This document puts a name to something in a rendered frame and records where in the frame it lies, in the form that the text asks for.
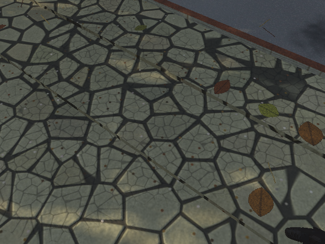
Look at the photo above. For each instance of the right robot hand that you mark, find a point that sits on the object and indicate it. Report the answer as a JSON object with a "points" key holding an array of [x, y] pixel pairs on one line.
{"points": [[306, 235]]}

